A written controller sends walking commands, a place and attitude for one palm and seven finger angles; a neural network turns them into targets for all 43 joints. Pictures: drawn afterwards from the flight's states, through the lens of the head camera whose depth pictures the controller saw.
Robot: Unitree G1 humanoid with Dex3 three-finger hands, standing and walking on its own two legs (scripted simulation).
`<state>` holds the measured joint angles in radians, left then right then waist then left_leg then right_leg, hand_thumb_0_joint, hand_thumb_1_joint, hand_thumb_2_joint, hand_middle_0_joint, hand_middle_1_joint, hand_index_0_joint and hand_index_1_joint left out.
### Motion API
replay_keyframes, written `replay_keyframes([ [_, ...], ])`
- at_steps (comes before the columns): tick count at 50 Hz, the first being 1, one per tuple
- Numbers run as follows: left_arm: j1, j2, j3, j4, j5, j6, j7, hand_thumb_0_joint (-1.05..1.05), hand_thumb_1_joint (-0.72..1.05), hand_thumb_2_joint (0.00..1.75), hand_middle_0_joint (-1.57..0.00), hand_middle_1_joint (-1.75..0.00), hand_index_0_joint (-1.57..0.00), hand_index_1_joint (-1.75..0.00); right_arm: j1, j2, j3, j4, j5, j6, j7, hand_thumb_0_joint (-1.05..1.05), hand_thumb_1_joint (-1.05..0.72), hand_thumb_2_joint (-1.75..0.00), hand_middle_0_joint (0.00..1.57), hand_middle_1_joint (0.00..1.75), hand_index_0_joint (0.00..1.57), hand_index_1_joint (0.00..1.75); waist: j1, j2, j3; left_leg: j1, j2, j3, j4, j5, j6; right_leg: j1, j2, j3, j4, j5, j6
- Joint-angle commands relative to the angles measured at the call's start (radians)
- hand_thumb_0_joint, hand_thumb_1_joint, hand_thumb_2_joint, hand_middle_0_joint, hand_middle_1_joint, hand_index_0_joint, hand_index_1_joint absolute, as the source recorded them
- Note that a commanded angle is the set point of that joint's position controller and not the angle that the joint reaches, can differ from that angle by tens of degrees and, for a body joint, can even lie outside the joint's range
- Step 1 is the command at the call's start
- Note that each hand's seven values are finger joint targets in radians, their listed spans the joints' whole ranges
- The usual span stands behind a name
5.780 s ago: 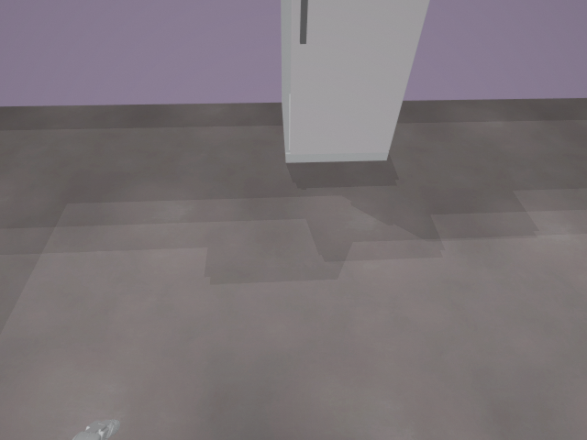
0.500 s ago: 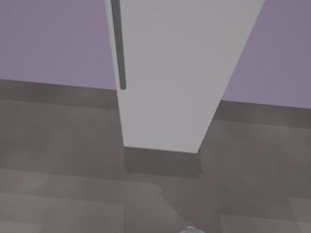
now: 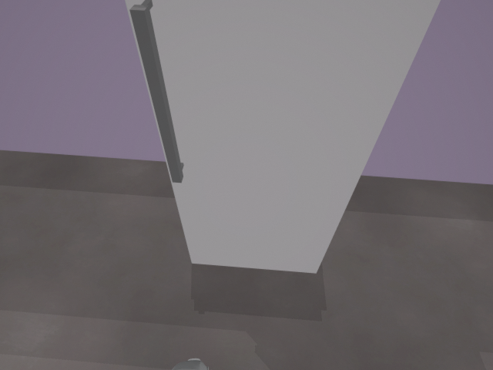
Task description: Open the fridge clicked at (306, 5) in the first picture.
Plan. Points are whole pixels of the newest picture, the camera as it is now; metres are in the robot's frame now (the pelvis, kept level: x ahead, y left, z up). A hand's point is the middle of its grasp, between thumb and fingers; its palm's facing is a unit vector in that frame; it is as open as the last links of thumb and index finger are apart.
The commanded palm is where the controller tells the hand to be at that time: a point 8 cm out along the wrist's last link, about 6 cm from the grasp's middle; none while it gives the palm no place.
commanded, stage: take the last steps up to it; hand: left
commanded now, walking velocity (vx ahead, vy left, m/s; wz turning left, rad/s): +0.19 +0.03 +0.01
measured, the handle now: (165, 108) +0.59 +0.21 +0.10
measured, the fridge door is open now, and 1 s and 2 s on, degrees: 0 0 0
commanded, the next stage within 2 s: come to a stop and stand still in 0.12 s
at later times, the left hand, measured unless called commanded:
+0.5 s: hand out of the picture +0.15 +0.20 -0.18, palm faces +0.00 -0.97 -0.23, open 7.3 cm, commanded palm none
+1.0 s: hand out of the picture +0.12 +0.23 -0.18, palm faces +0.03 -0.98 -0.21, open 7.4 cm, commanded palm none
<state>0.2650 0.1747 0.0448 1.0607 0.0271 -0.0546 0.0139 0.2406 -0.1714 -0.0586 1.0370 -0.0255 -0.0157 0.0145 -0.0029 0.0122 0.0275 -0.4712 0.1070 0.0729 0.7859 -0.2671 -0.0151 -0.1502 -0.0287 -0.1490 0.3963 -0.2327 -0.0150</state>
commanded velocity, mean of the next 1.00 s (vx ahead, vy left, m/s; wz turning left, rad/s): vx -0.04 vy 0.01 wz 0.00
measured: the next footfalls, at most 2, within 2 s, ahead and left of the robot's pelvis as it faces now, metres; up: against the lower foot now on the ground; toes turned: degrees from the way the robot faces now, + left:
left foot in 0.10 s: +0.16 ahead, +0.13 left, +0.00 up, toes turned +7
right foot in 0.46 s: +0.20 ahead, -0.10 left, +0.00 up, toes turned -6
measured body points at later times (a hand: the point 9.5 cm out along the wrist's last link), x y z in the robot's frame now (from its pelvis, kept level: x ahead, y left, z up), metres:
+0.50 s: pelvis +0.11 +0.02 -0.01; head +0.14 +0.02 +0.44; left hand +0.15 +0.26 -0.16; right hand +0.13 -0.20 -0.17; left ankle +0.12 +0.13 -0.74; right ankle +0.16 -0.09 -0.74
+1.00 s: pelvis +0.08 +0.05 -0.01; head +0.09 +0.05 +0.44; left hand +0.12 +0.28 -0.16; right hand +0.11 -0.18 -0.16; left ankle +0.07 +0.15 -0.74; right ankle +0.08 -0.08 -0.74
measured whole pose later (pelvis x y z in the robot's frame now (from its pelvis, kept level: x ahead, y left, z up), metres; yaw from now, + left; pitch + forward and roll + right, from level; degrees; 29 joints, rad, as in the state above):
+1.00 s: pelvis +0.08 +0.05 -0.01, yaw -1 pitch -1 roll +1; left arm 0.19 0.18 0.03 1.08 0.02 0.03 0.03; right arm 0.22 -0.14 -0.03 1.08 -0.01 0.01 -0.04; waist 0.02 -0.04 0.05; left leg -0.18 -0.02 0.10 0.46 -0.26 0.03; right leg -0.23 -0.05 -0.02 0.51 -0.26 0.01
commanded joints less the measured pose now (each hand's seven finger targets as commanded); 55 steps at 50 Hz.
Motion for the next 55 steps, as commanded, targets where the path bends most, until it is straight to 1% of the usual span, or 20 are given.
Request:
replay_keyframes([
  [1, 0.051, 0.15, 0.035, -0.024, 0.0, -0.009, -0.001, 0.0, 0.9, 0.9, -0.2, -0.3, -0.2, -0.3, 0.026, -0.025, 0.002, -0.052, 0.004, -0.026, 0.01, 0.0, -0.9, -0.9, 0.2, 0.3, 0.2, 0.3, 0.006, -0.132, 0.036, 0.131, -0.03, 0.036, -0.173, 0.043, 0.003, -0.073, -0.242, 0.159, -0.142, 0.019, -0.123],
  [3, 0.041, 0.133, 0.033, -0.022, -0.006, 0.004, 0.0, 0.0, 0.9, 0.9, -0.2, -0.3, -0.2, -0.3, 0.097, -0.055, 0.001, -0.025, 0.002, -0.037, 0.003, 0.0, -0.9, -0.9, 0.2, 0.3, 0.2, 0.3, -0.032, -0.078, 0.025, 0.323, -0.05, 0.051, -0.299, 0.095, 0.001, -0.155, -0.19, 0.118, -0.031, -0.03, -0.087],
  [4, 0.057, 0.101, 0.024, -0.024, -0.007, 0.011, -0.003, 0.0, 0.9, 0.9, -0.2, -0.3, -0.2, -0.3, 0.174, -0.111, -0.009, -0.004, 0.0, -0.043, -0.005, 0.0, -0.9, -0.9, 0.2, 0.3, 0.2, 0.3, -0.058, 0.048, -0.016, 0.443, 0.007, -0.032, -0.359, 0.089, 0.021, -0.212, -0.129, 0.074, 0.137, -0.064, -0.056],
  [5, 0.08, 0.045, 0.015, -0.042, -0.014, 0.014, -0.008, 0.0, 0.9, 0.9, -0.2, -0.3, -0.2, -0.3, 0.241, -0.202, -0.03, 0.003, -0.012, -0.043, -0.016, 0.0, -0.9, -0.9, 0.2, 0.3, 0.2, 0.3, -0.074, 0.265, -0.04, 0.53, 0.213, -0.301, -0.465, 0.068, 0.109, -0.366, -0.015, -0.015, 0.38, -0.248, -0.009],
  [6, 0.033, 0.05, 0.009, -0.072, -0.006, 0.013, -0.006, 0.0, 0.9, 0.9, -0.2, -0.3, -0.2, -0.3, 0.281, -0.231, -0.032, 0.01, -0.007, -0.033, -0.024, 0.0, -0.9, -0.9, 0.2, 0.3, 0.2, 0.3, -0.087, 0.296, -0.038, 0.5, 0.307, -0.444, -0.554, 0.047, 0.178, -0.427, 0.012, 0.034, 0.584, -0.387, -0.002],
  [11, 0.061, 0.036, 0.008, -0.015, 0.0, 0.026, -0.015, 0.0, 0.9, 0.9, -0.2, -0.3, -0.2, -0.3, 0.068, -0.095, 0.013, -0.032, 0.005, -0.051, -0.041, 0.0, -0.9, -0.9, 0.2, 0.3, 0.2, 0.3, 0.008, 0.103, 0.001, 0.304, 0.188, -0.179, -0.581, 0.206, 0.172, -0.364, -0.084, 0.114, 0.683, -0.153, 0.012],
  [14, 0.099, -0.004, -0.008, 0.011, -0.01, 0.05, 0.003, 0.0, 0.9, 0.9, -0.2, -0.3, -0.2, -0.3, 0.036, -0.075, 0.022, -0.026, 0.008, -0.048, -0.052, 0.0, -0.9, -0.9, 0.2, 0.3, 0.2, 0.3, 0.029, 0.059, -0.035, 0.298, 0.166, -0.082, -0.524, 0.578, 0.168, -0.245, -0.073, 0.124, 0.5, -0.102, 0.042],
  [17, 0.075, 0.004, -0.016, 0.007, -0.013, 0.061, 0.015, 0.0, 0.9, 0.9, -0.2, -0.3, -0.2, -0.3, 0.021, -0.102, 0.017, -0.01, 0.007, -0.028, -0.057, 0.0, -0.9, -0.9, 0.2, 0.3, 0.2, 0.3, 0.016, 0.074, -0.037, 0.317, 0.178, -0.066, -0.464, 0.685, 0.165, -0.162, -0.05, 0.097, 0.313, -0.091, 0.048],
  [21, 0.096, 0.053, -0.003, 0.01, -0.006, 0.07, 0.021, 0.0, 0.9, 0.9, -0.2, -0.3, -0.2, -0.3, 0.0, -0.099, 0.001, 0.012, 0.014, 0.003, -0.058, 0.0, -0.9, -0.9, 0.2, 0.3, 0.2, 0.3, 0.038, 0.091, 0.019, 0.23, 0.148, -0.081, -0.401, 0.459, 0.124, -0.054, -0.047, 0.097, 0.117, 0.06, 0.039],
  [23, 0.089, 0.106, 0.002, 0.0, 0.0, 0.058, 0.026, 0.0, 0.9, 0.9, -0.2, -0.3, -0.2, -0.3, 0.022, -0.065, -0.002, 0.008, 0.022, 0.01, -0.05, 0.0, -0.9, -0.9, 0.2, 0.3, 0.2, 0.3, 0.023, -0.034, 0.002, 0.204, 0.033, -0.022, -0.311, 0.231, 0.046, -0.028, -0.136, 0.214, 0.049, 0.388, -0.002],
  [26, 0.032, 0.156, 0.013, -0.021, -0.007, 0.048, 0.026, 0.0, 0.9, 0.9, -0.2, -0.3, -0.2, -0.3, 0.062, -0.028, -0.002, 0.016, 0.021, 0.041, -0.043, 0.0, -0.9, -0.9, 0.2, 0.3, 0.2, 0.3, -0.001, -0.237, -0.059, 0.225, -0.068, 0.02, -0.153, -0.141, -0.003, -0.068, -0.293, 0.346, -0.035, 0.501, -0.137],
  [31, -0.018, 0.156, 0.03, -0.038, 0.001, 0.054, 0.039, 0.0, 0.9, 0.9, -0.2, -0.3, -0.2, -0.3, 0.053, -0.03, -0.004, 0.01, 0.023, 0.048, -0.045, 0.0, -0.9, -0.9, 0.2, 0.3, 0.2, 0.3, 0.017, -0.152, -0.101, 0.128, -0.074, -0.053, 0.004, -0.257, -0.012, 0.051, -0.308, 0.313, -0.004, 0.651, -0.196],
  [34, -0.027, 0.169, 0.041, -0.046, 0.002, 0.06, 0.039, 0.0, 0.9, 0.9, -0.2, -0.3, -0.2, -0.3, 0.057, -0.029, -0.001, 0.003, 0.022, 0.045, -0.045, 0.0, -0.9, -0.9, 0.2, 0.3, 0.2, 0.3, 0.02, -0.17, -0.11, 0.156, -0.079, -0.046, -0.104, -0.204, -0.018, 0.05, -0.294, 0.308, 0.003, 0.574, -0.18],
  [37, -0.071, 0.147, 0.037, -0.057, -0.01, 0.069, 0.036, 0.0, 0.9, 0.9, -0.2, -0.3, -0.2, -0.3, 0.13, -0.029, 0.003, 0.025, 0.017, 0.03, -0.043, 0.0, -0.9, -0.9, 0.2, 0.3, 0.2, 0.3, -0.014, -0.131, -0.104, 0.345, -0.069, -0.026, -0.39, 0.031, -0.008, -0.074, -0.212, 0.25, 0.054, 0.303, -0.088],
  [40, -0.107, 0.071, 0.016, -0.079, -0.008, 0.091, 0.024, 0.0, 0.9, 0.9, -0.2, -0.3, -0.2, -0.3, 0.013, -0.116, -0.004, -0.019, 0.005, 0.021, -0.042, 0.0, -0.9, -0.9, 0.2, 0.3, 0.2, 0.3, 0.015, 0.193, 0.03, 0.149, 0.152, -0.259, -0.583, 0.048, 0.099, -0.122, -0.034, 0.084, 0.186, -0.081, 0.036],
  [44, -0.051, 0.057, 0.004, -0.042, -0.007, 0.092, 0.018, 0.0, 0.9, 0.9, -0.2, -0.3, -0.2, -0.3, -0.03, -0.103, 0.007, -0.022, 0.006, 0.01, -0.057, 0.0, -0.9, -0.9, 0.2, 0.3, 0.2, 0.3, 0.035, 0.146, 0.046, 0.211, 0.119, -0.189, -0.54, 0.239, 0.138, -0.138, -0.032, 0.13, 0.284, -0.131, 0.027],
  [47, -0.014, 0.055, -0.007, -0.017, -0.009, 0.077, 0.018, 0.0, 0.9, 0.9, -0.2, -0.3, -0.2, -0.3, -0.002, -0.098, 0.008, -0.004, 0.012, 0.003, -0.058, 0.0, -0.9, -0.9, 0.2, 0.3, 0.2, 0.3, 0.034, 0.094, -0.003, 0.319, 0.084, -0.147, -0.457, 0.395, 0.121, -0.093, -0.039, 0.133, 0.103, -0.023, 0.031],
  [50, 0.004, 0.095, -0.015, 0.011, -0.013, 0.056, 0.025, 0.0, 0.9, 0.9, -0.2, -0.3, -0.2, -0.3, 0.04, -0.072, 0.013, 0.013, 0.024, -0.004, -0.05, 0.0, -0.9, -0.9, 0.2, 0.3, 0.2, 0.3, 0.004, 0.03, -0.045, 0.332, 0.01, -0.101, -0.416, 0.304, 0.046, -0.008, -0.111, 0.202, -0.008, 0.242, 0.005],
  [51, -0.005, 0.097, -0.014, 0.015, -0.013, 0.049, 0.024, 0.0, 0.9, 0.9, -0.2, -0.3, -0.2, -0.3, 0.041, -0.067, 0.015, 0.022, 0.023, 0.002, -0.048, 0.0, -0.9, -0.9, 0.2, 0.3, 0.2, 0.3, -0.003, -0.077, -0.054, 0.348, 0.008, -0.091, -0.408, 0.247, 0.035, -0.022, -0.105, 0.213, -0.007, 0.247, -0.002],
  [55, -0.013, 0.083, -0.024, 0.022, -0.015, 0.052, 0.022, 0.0, 0.9, 0.9, -0.2, -0.3, -0.2, -0.3, 0.045, -0.074, 0.025, 0.046, 0.02, 0.007, -0.043, 0.0, -0.9, -0.9, 0.2, 0.3, 0.2, 0.3, -0.007, -0.054, 0.027, 0.319, 0.004, -0.097, -0.482, 0.054, 0.031, -0.094, -0.092, 0.218, -0.074, 0.015, 0.003],
])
